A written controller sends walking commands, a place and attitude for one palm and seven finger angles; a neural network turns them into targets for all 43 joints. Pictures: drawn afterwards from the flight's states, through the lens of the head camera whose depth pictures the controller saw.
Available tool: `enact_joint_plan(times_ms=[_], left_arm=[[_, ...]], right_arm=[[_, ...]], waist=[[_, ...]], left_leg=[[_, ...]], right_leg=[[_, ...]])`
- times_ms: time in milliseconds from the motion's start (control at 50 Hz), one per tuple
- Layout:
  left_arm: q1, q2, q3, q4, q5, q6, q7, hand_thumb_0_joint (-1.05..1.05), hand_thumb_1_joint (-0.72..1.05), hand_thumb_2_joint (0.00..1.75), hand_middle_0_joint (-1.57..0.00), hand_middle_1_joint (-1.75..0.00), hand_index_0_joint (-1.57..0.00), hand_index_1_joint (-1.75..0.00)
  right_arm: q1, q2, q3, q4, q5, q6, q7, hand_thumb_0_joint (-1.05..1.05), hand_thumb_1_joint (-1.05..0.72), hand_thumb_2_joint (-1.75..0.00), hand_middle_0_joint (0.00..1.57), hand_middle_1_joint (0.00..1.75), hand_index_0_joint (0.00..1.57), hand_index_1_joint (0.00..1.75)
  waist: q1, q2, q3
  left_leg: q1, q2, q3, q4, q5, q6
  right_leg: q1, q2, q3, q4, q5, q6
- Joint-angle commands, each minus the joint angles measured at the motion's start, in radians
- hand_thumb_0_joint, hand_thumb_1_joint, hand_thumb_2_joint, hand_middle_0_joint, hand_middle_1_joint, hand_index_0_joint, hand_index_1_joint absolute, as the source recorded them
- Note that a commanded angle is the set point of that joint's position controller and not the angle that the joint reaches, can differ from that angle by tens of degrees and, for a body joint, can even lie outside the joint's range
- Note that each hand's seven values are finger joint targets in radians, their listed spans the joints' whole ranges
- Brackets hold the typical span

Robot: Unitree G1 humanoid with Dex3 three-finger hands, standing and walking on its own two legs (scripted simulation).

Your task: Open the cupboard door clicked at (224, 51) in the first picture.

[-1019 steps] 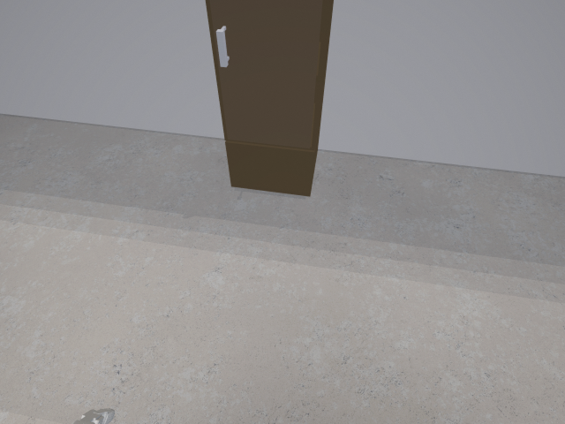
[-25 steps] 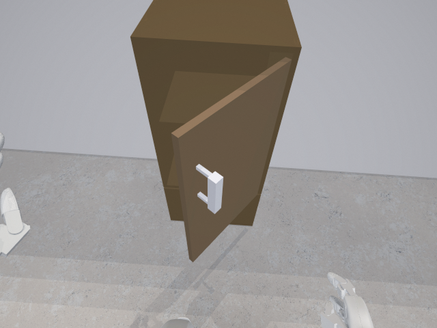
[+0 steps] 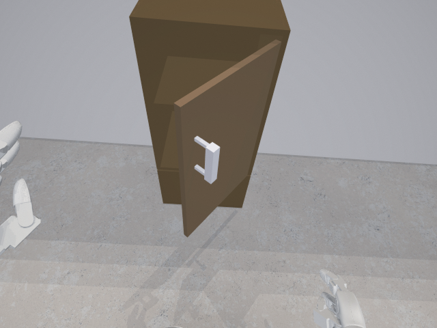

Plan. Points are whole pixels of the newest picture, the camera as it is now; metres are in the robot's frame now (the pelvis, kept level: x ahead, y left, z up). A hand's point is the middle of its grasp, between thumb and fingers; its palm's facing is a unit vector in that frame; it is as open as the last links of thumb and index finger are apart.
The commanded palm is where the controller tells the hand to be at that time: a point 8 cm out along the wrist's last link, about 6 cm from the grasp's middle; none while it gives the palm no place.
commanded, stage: stop stepping back and stand still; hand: left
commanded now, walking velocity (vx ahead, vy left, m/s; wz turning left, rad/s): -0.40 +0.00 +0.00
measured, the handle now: (205, 159) +0.48 +0.07 -0.02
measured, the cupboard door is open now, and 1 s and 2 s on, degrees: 52 52 52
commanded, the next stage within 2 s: let the arm hang, fingers relaxed in 0.72 s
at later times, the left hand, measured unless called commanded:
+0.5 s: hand out of the picture +0.09 +0.25 +0.17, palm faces +0.49 -0.78 -0.38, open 7.4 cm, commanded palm +0.02 +0.28 +0.18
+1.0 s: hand out of the picture +0.06 +0.21 -0.08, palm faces +0.16 -0.92 -0.36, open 7.4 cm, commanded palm none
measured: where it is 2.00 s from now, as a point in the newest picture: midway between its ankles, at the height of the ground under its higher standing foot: outside the picture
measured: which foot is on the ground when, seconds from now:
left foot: down 0.00-0.24, up 0.26-0.44, down 0.46-1.00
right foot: down 0.00-0.00, up 0.02-0.22, down 0.24-1.00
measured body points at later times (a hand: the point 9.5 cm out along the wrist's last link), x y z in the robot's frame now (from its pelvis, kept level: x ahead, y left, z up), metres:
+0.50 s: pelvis -0.11 -0.02 +0.00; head -0.13 -0.01 +0.45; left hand +0.06 +0.29 +0.19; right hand +0.02 -0.28 -0.09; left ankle -0.11 +0.11 -0.73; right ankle -0.09 -0.11 -0.73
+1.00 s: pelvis -0.11 -0.03 -0.01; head -0.10 -0.06 +0.44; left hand +0.05 +0.25 -0.05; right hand +0.05 -0.26 -0.14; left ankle -0.09 +0.10 -0.73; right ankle -0.10 -0.12 -0.73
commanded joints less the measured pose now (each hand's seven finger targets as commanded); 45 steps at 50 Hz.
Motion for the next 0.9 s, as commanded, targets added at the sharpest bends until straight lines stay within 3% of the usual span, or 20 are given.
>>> enact_joint_plan(times_ms=[0, 40, 100, 160, 180, 220, 240, 300, 380, 440, 500, 580, 640, 680, 720, 780, 800, 820, 840, 880], left_arm=[[0.037, 0.174, 0.163, -0.133, -0.036, -0.073, 0.02, 0.0, 0.9, 0.9, -0.2, -0.3, -0.2, -0.3], [0.041, 0.168, 0.167, -0.23, -0.039, -0.065, 0.028, 0.0, 0.9, 0.9, -0.2, -0.3, -0.2, -0.3], [0.109, 0.184, 0.194, -0.265, -0.04, -0.03, 0.048, 0.0, 0.9, 0.9, -0.2, -0.3, -0.2, -0.3], [0.13, 0.158, 0.172, -0.212, -0.029, -0.003, 0.058, 0.0, 0.9, 0.9, -0.2, -0.3, -0.2, -0.3], [0.119, 0.17, 0.173, -0.193, -0.023, 0.001, 0.056, 0.0, 0.9, 0.9, -0.2, -0.3, -0.2, -0.3], [0.028, 0.215, 0.188, -0.21, -0.035, -0.011, 0.054, 0.0, 0.9, 0.9, -0.2, -0.3, -0.2, -0.3], [-0.037, 0.215, 0.186, -0.202, -0.026, -0.007, 0.059, 0.0, 0.9, 0.9, -0.2, -0.3, -0.2, -0.3], [-0.125, 0.135, 0.097, -0.088, -0.012, -0.008, 0.053, 0.0, 0.9, 0.9, -0.2, -0.3, -0.2, -0.3], [-0.156, 0.125, 0.077, -0.04, 0.017, -0.031, 0.065, 0.0, 0.9, 0.9, -0.2, -0.3, -0.2, -0.3], [-0.132, 0.144, 0.106, -0.106, 0.011, -0.052, 0.066, 0.0, 0.9, 0.9, -0.2, -0.3, -0.2, -0.3], [-0.088, 0.164, 0.141, -0.133, 0.019, -0.054, 0.058, 0.0, 0.9, 0.9, -0.2, -0.3, -0.2, -0.3], [-0.038, 0.132, 0.129, -0.081, 0.018, -0.046, 0.061, 0.0, 0.9, 0.9, -0.2, -0.3, -0.2, -0.3], [-0.049, 0.148, 0.13, -0.038, 0.01, -0.051, 0.058, 0.0, 0.9, 0.9, -0.2, -0.3, -0.2, -0.3], [-0.089, 0.152, 0.135, -0.045, 0.012, -0.07, 0.056, 0.0, 0.9, 0.9, -0.2, -0.3, -0.2, -0.3], [-0.076, 0.154, 0.142, -0.053, 0.012, -0.074, 0.056, 0.0, 0.9, 0.9, -0.2, -0.3, -0.2, -0.3], [-0.058, 0.138, 0.129, -0.08, -0.001, -0.08, 0.057, 0.0, 0.9, 0.9, -0.2, -0.3, -0.2, -0.3], [-0.107, -0.096, -0.328, 0.692, 0.083, 0.075, -0.086, 0.0, 0.9, 0.9, -0.2, -0.3, -0.2, -0.3], [-0.123, -0.141, -0.291, 0.68, 0.071, 0.19, -0.109, 0.0, 0.9, 0.9, -0.2, -0.3, -0.2, -0.3], [-0.15, -0.172, -0.294, 0.701, 0.068, 0.218, -0.11, 0.0, 0.9, 0.9, -0.2, -0.3, -0.2, -0.3], [-0.191, -0.165, -0.309, 0.792, 0.061, 0.213, -0.113, 0.0, 0.9, 0.9, -0.2, -0.3, -0.2, -0.3]], right_arm=[[-0.072, -0.139, -0.086, -0.159, -0.006, -0.093, 0.009, 0.0, -0.9, -0.9, 0.2, 0.3, 0.2, 0.3], [-0.02, -0.129, -0.087, -0.151, -0.008, -0.113, 0.025, 0.0, -0.9, -0.9, 0.2, 0.3, 0.2, 0.3], [-0.053, -0.135, -0.08, -0.185, 0.004, -0.106, 0.025, 0.0, -0.9, -0.9, 0.2, 0.3, 0.2, 0.3], [-0.075, -0.137, -0.065, -0.197, 0.001, -0.082, 0.009, 0.0, -0.9, -0.9, 0.2, 0.3, 0.2, 0.3], [-0.077, -0.125, -0.065, -0.197, 0.002, -0.073, 0.005, 0.0, -0.9, -0.9, 0.2, 0.3, 0.2, 0.3], [-0.064, -0.129, -0.072, -0.17, -0.009, -0.055, -0.003, 0.0, -0.9, -0.9, 0.2, 0.3, 0.2, 0.3], [-0.04, -0.123, -0.07, -0.147, -0.003, -0.062, -0.005, 0.0, -0.9, -0.9, 0.2, 0.3, 0.2, 0.3], [-0.029, -0.132, -0.064, -0.13, 0.004, -0.079, -0.018, 0.0, -0.9, -0.9, 0.2, 0.3, 0.2, 0.3], [-0.008, -0.133, -0.055, -0.113, -0.003, -0.118, -0.037, 0.0, -0.9, -0.9, 0.2, 0.3, 0.2, 0.3], [0.0, -0.166, -0.066, -0.143, 0.001, -0.134, -0.028, 0.0, -0.9, -0.9, 0.2, 0.3, 0.2, 0.3], [-0.013, -0.138, -0.053, -0.13, 0.005, -0.132, -0.017, 0.0, -0.9, -0.9, 0.2, 0.3, 0.2, 0.3], [-0.012, -0.143, -0.061, -0.129, 0.006, -0.138, -0.007, 0.0, -0.9, -0.9, 0.2, 0.3, 0.2, 0.3], [0.009, -0.125, -0.075, -0.119, 0.007, -0.123, 0.004, 0.0, -0.9, -0.9, 0.2, 0.3, 0.2, 0.3], [0.019, -0.128, -0.071, -0.111, 0.003, -0.118, 0.012, 0.0, -0.9, -0.9, 0.2, 0.3, 0.2, 0.3], [-0.002, -0.107, -0.055, -0.118, 0.003, -0.112, 0.008, 0.0, -0.9, -0.9, 0.2, 0.3, 0.2, 0.3], [-0.013, -0.123, -0.055, -0.12, -0.002, -0.116, 0.0, 0.0, -0.9, -0.9, 0.2, 0.3, 0.2, 0.3], [0.03, -0.255, -0.11, 0.117, -0.001, -0.16, 0.088, 0.0, -0.9, -0.9, 0.2, 0.3, 0.2, 0.3], [0.072, -0.264, -0.109, 0.076, -0.007, -0.057, 0.092, 0.0, -0.9, -0.9, 0.2, 0.3, 0.2, 0.3], [0.07, -0.196, -0.086, 0.067, -0.019, -0.027, 0.082, 0.0, -0.9, -0.9, 0.2, 0.3, 0.2, 0.3], [0.051, -0.186, -0.064, 0.049, -0.041, -0.012, 0.072, 0.0, -0.9, -0.9, 0.2, 0.3, 0.2, 0.3]], waist=[[0.01, 0.289, -0.272], [-0.007, 0.22, -0.273], [-0.014, 0.202, -0.212], [-0.024, 0.285, -0.108], [-0.028, 0.187, -0.082], [-0.036, -0.132, -0.059], [-0.028, -0.175, -0.072], [-0.053, -0.062, -0.018], [-0.033, -0.014, -0.002], [-0.023, 0.154, -0.016], [-0.03, 0.265, -0.011], [-0.026, 0.093, -0.012], [-0.025, -0.149, -0.019], [-0.032, -0.082, -0.043], [-0.028, -0.058, -0.056], [-0.026, 0.043, -0.048], [-0.109, 0.171, -0.004], [-0.06, 0.189, -0.009], [-0.059, 0.152, -0.045], [-0.033, 0.03, -0.081]], left_leg=[[0.336, 0.325, -0.256, -0.204, 0.642, 0.132], [0.318, 0.32, -0.272, -0.227, 0.355, 0.152], [0.101, 0.245, -0.208, -0.367, -0.369, 0.108], [-0.135, 0.141, -0.109, -0.397, -0.614, 0.016], [-0.109, 0.064, -0.036, -0.254, -0.533, -0.014], [0.096, -0.013, -0.027, 0.336, -0.247, -0.038], [-0.002, -0.002, -0.051, 0.465, -0.249, -0.039], [0.043, 0.046, -0.032, 0.383, -0.25, -0.015], [0.162, 0.018, 0.044, -0.038, -0.307, 0.036], [0.173, 0.153, -0.169, -0.19, -0.265, 0.094], [-0.01, 0.226, -0.262, -0.327, -0.584, 0.114], [-0.057, 0.135, -0.11, -0.144, -0.433, 0.072], [-0.097, 0.005, 0.019, 0.31, -0.338, 0.014], [-0.12, 0.041, -0.04, 0.386, -0.326, 0.013], [0.02, 0.057, -0.024, 0.176, -0.298, 0.021], [0.213, 0.067, -0.043, -0.124, -0.172, 0.037], [0.222, 0.177, -0.199, -0.009, 0.087, 0.076], [0.07, 0.257, -0.311, -0.098, 0.22, 0.155], [0.027, 0.28, -0.368, -0.138, 0.228, 0.194], [0.082, 0.269, -0.367, -0.101, 0.409, 0.209]], right_leg=[[-0.116, 0.029, 0.04, 0.365, -0.275, 0.004], [-0.119, 0.003, 0.038, 0.381, -0.211, 0.013], [0.028, 0.0, -0.046, 0.239, -0.168, 0.003], [0.247, 0.035, -0.152, -0.031, -0.183, -0.027], [0.2, -0.016, -0.097, -0.191, -0.193, -0.048], [-0.242, -0.359, 0.315, -0.46, -0.353, -0.181], [-0.217, -0.383, 0.348, -0.448, -0.428, -0.192], [-0.264, -0.305, 0.169, -0.369, -0.362, -0.116], [-0.15, -0.244, 0.122, -0.272, -0.315, -0.099], [-0.089, -0.098, 0.03, -0.042, -0.057, -0.031], [0.002, -0.046, -0.08, 0.106, -0.074, 0.004], [0.096, -0.069, -0.007, -0.075, -0.033, -0.018], [0.014, -0.331, 0.418, -0.343, -0.32, -0.151], [0.063, -0.367, 0.35, -0.301, -0.09, -0.192], [0.015, -0.32, 0.213, -0.231, 0.077, -0.157], [-0.055, -0.181, 0.077, -0.146, -0.008, -0.055], [-0.278, -0.145, -0.073, 0.148, 0.076, -0.018], [-0.212, -0.09, -0.051, 0.247, -0.093, 0.0], [-0.198, -0.059, -0.046, 0.358, -0.216, 0.003], [-0.181, -0.062, -0.005, 0.351, -0.216, 0.003]])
